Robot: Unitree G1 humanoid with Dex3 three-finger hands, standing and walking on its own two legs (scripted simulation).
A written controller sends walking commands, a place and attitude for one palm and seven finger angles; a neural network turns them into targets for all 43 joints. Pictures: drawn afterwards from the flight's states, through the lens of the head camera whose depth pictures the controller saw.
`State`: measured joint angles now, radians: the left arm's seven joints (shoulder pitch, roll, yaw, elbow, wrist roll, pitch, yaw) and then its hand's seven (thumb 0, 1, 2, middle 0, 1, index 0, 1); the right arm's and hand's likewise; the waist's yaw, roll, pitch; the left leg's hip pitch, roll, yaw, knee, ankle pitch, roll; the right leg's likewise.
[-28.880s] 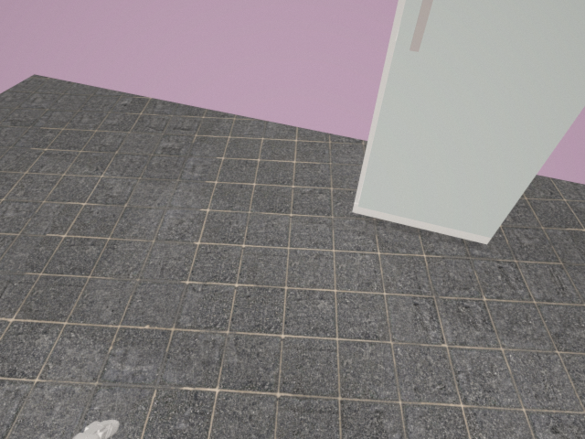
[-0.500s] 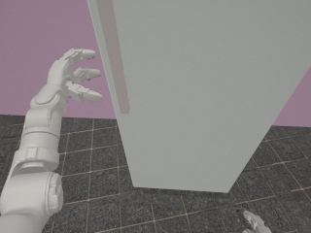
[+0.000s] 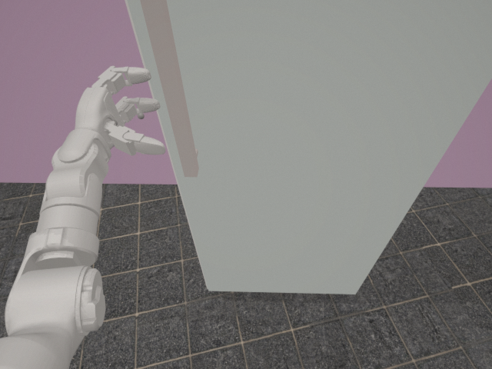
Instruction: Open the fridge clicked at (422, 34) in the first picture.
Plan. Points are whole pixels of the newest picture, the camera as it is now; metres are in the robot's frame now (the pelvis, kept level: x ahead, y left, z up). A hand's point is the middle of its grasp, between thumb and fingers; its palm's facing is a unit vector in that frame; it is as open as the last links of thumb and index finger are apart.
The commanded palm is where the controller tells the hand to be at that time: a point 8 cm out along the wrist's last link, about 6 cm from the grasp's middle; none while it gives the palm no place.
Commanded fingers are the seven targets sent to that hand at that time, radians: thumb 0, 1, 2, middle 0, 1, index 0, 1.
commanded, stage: move the hooked fingers beside the handle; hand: left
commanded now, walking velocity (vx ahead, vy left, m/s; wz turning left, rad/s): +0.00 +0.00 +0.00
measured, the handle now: (175, 77) +0.50 +0.12 +0.24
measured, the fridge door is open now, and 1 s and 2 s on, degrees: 0 0 0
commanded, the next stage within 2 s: none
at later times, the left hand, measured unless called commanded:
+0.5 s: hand (142, 115) +0.43 +0.16 +0.22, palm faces -0.03 -1.00 +0.01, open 14.0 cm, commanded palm +0.41 +0.22 +0.21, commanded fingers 0.00 -0.50 0.30 -0.30 -1.20 -0.30 -1.20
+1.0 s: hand (141, 126) +0.42 +0.17 +0.20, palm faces -0.01 -1.00 +0.02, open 14.0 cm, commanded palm +0.40 +0.23 +0.21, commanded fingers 0.00 -0.50 0.30 -0.30 -1.20 -0.30 -1.20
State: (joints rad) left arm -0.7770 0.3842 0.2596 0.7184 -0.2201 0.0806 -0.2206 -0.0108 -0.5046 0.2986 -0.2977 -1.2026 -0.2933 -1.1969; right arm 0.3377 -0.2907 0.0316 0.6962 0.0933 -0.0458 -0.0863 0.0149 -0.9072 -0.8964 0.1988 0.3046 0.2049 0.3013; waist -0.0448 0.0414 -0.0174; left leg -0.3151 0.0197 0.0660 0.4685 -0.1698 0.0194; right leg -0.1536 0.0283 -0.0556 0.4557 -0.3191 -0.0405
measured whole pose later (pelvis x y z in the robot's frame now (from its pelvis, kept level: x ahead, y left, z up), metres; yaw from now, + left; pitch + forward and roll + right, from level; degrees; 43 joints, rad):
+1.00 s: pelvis +0.01 -0.01 +0.00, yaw +0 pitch +1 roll +0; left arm -0.66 0.36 0.28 0.59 -0.23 0.17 -0.21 -0.01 -0.50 0.30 -0.30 -1.20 -0.30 -1.20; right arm 0.29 -0.29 0.03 0.66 0.10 -0.01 -0.08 0.02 -0.91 -0.90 0.20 0.30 0.20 0.30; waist -0.03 0.04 -0.04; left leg -0.29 0.02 0.07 0.47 -0.18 0.01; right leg -0.14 0.03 -0.05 0.46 -0.33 -0.05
